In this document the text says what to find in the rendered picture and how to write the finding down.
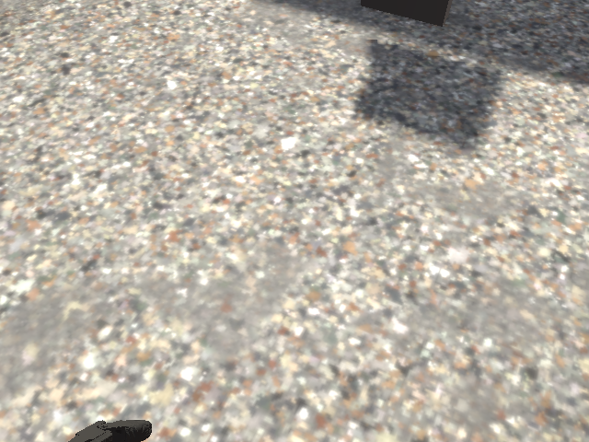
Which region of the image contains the robot left hand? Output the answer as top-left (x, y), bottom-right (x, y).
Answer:
top-left (68, 420), bottom-right (152, 442)

